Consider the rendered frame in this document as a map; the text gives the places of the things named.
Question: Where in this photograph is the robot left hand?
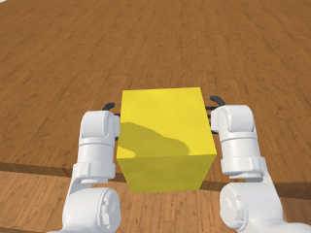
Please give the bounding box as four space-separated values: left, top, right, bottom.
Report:
102 102 121 141

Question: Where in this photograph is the robot right hand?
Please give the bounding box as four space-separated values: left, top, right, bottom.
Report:
205 95 226 134

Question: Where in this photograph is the left robot forearm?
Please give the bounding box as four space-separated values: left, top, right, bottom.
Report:
62 110 121 225

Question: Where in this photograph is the right robot upper arm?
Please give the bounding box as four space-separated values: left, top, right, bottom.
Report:
220 183 311 233

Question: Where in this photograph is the carton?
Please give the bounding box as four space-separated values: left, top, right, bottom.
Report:
117 87 217 193

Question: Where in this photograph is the right robot forearm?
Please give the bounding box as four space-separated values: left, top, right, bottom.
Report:
211 105 283 212

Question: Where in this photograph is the left robot upper arm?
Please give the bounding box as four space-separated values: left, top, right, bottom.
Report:
47 187 121 233

